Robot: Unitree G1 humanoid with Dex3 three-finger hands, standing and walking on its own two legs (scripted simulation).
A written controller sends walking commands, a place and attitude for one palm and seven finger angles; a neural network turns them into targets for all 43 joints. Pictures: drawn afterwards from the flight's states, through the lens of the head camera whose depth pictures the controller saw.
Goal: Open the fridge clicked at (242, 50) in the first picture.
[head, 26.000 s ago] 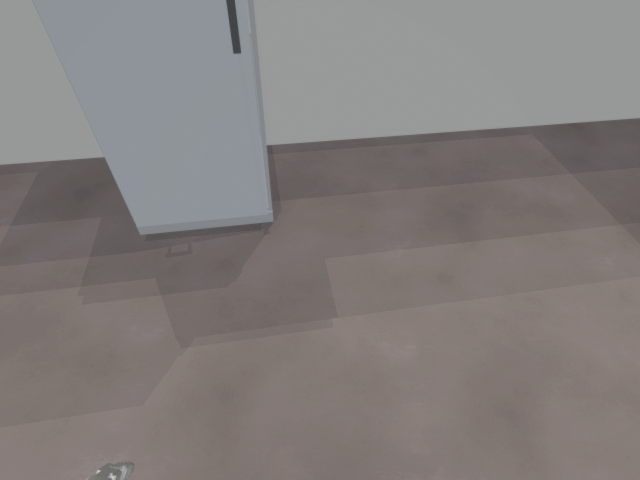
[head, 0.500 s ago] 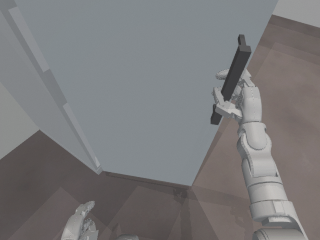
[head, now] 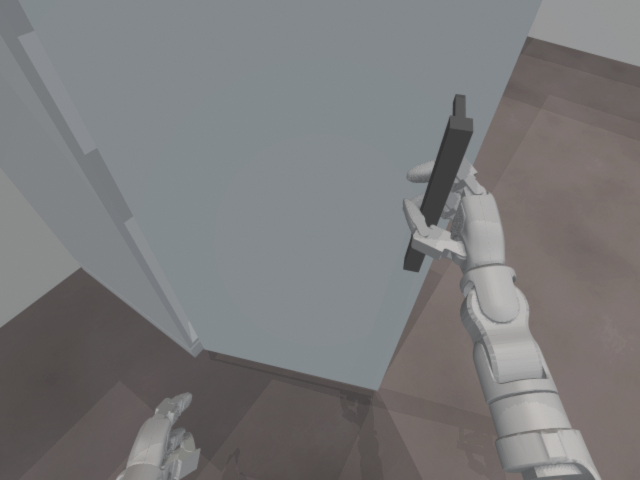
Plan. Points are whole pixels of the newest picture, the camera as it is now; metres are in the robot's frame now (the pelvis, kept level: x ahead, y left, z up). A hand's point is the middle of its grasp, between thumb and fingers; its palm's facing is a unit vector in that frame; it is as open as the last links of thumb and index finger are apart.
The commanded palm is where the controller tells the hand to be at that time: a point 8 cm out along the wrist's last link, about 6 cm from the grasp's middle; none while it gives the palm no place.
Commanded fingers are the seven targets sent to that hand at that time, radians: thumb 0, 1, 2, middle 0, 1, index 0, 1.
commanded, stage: loosen the grip on the handle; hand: right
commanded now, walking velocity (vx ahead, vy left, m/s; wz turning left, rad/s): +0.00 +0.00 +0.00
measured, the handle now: (432, 195) +0.42 -0.09 +0.14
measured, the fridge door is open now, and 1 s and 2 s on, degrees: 68 67 67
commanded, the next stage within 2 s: slip the hand off the handle in 0.56 s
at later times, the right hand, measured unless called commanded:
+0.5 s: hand (423, 230) +0.38 -0.08 +0.13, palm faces -0.12 +0.98 -0.17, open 13.9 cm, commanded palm +0.35 -0.13 +0.13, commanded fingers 0.00 0.55 -0.20 0.25 1.15 0.25 1.15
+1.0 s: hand (477, 241) +0.37 -0.14 +0.12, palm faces -0.08 +0.99 -0.15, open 14.6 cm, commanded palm +0.34 -0.19 +0.13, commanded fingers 0.00 0.55 -0.20 0.25 1.15 0.25 1.15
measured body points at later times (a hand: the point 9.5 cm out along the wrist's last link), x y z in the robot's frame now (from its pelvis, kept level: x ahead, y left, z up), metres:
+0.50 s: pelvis -0.03 +0.03 -0.01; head -0.02 +0.03 +0.44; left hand +0.04 +0.29 -0.11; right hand +0.38 -0.13 +0.14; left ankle +0.02 +0.13 -0.73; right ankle +0.01 -0.10 -0.73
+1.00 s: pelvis +0.01 +0.01 -0.01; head +0.02 +0.01 +0.44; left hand +0.16 +0.26 -0.09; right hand +0.37 -0.19 +0.13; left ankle +0.02 +0.13 -0.73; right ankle +0.02 -0.11 -0.73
